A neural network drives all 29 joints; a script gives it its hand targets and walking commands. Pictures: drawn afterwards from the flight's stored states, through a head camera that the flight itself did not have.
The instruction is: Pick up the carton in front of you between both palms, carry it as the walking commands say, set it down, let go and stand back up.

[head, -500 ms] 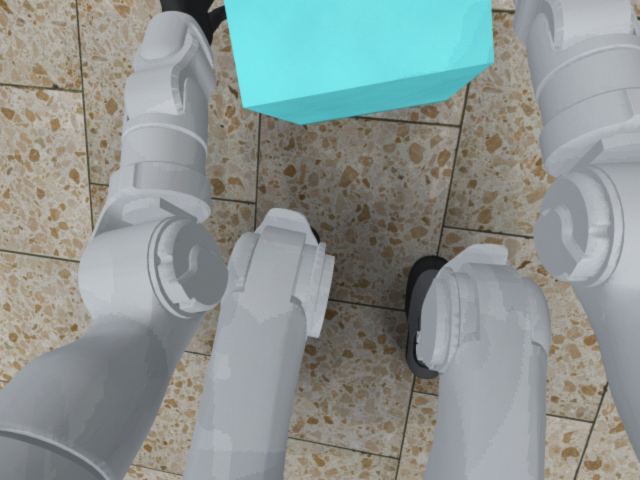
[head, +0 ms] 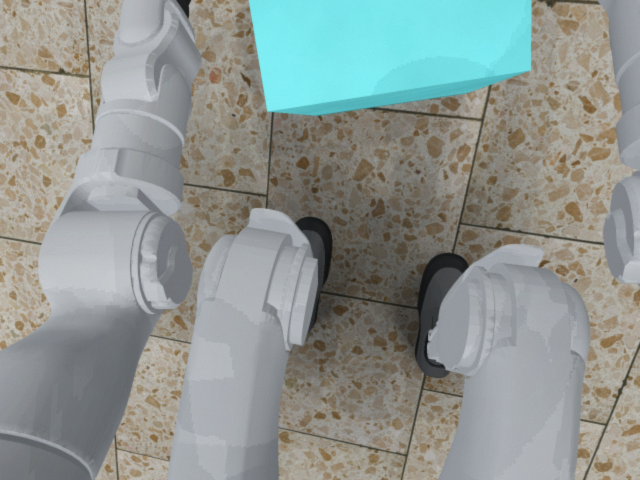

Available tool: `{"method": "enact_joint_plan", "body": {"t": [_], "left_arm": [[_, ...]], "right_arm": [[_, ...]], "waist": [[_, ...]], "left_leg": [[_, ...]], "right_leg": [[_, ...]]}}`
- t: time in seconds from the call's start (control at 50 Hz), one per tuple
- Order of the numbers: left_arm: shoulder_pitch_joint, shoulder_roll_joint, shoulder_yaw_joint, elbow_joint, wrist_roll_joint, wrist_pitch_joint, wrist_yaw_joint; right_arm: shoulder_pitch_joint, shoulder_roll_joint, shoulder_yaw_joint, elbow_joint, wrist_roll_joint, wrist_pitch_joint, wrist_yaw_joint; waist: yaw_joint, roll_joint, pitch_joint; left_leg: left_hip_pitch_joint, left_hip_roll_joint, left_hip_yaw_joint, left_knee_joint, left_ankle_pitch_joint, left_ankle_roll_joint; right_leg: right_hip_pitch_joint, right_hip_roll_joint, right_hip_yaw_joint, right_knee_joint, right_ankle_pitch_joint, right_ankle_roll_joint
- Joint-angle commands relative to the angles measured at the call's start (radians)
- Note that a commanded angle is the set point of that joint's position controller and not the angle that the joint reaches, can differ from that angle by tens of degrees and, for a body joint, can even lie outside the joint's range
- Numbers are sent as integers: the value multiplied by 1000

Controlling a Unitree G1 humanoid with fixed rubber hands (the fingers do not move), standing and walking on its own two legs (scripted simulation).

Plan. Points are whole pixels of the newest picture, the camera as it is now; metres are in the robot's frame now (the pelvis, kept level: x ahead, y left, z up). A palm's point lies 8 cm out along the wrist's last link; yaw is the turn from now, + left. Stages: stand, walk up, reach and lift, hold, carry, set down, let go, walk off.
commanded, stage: set down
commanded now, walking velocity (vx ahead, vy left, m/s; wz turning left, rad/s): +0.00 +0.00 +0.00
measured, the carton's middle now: (381, 0) +0.54 +0.04 -0.25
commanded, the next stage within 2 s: let go in 0.92 s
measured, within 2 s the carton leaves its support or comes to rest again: neither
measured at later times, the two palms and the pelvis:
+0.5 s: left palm out of the picture +0.52 +0.23 +0.02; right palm out of the picture +0.60 -0.15 +0.01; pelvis +0.01 +0.00 +0.12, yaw +0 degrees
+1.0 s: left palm out of the picture +0.51 +0.23 +0.16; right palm out of the picture +0.60 -0.16 +0.17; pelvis +0.03 +0.00 +0.26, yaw -1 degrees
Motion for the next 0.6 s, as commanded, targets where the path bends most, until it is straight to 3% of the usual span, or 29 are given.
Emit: {"method": "enact_joint_plan", "body": {"t": [0.0, 0.1, 0.2, 0.28, 0.42, 0.58], "left_arm": [[-191, 153, -9, -209, -9, 12, 27], [-156, 83, -7, -245, 26, 77, 44], [-122, 18, 24, -213, 89, 83, 31], [-104, 19, 56, -235, 118, 85, 24], [-55, 49, 79, -323, 119, 110, 15], [32, 43, 79, -394, 113, 145, -11]], "right_arm": [[-318, -90, -52, -164, -18, 9, -6], [-247, -94, -146, -120, -83, 56, 2], [-192, -65, -206, -40, -138, 44, 39], [-190, -57, -221, -55, -158, 40, 54], [-199, -46, -203, -169, -161, 73, 55], [-124, -30, -231, -251, -186, 113, 62]], "waist": [[78, -186, -1542], [41, -132, -1413], [32, -94, -1272], [46, -116, -1316], [75, -203, -1508], [66, -230, -1567]], "left_leg": [[809, -24, 40, -183, 498, -16], [770, -36, 42, -293, 378, -27], [714, -33, 34, -378, 328, -41], [729, -34, 41, -440, 341, -42], [795, -43, 64, -549, 416, -34], [853, -52, 73, -686, 495, -38]], "right_leg": [[699, -3, -31, -222, 370, 1], [587, 9, -48, -334, 245, -15], [495, 10, -40, -429, 206, -21], [558, 13, -37, -493, 236, -17], [796, 28, -39, -602, 350, 1], [972, 37, -34, -739, 472, 14]]}}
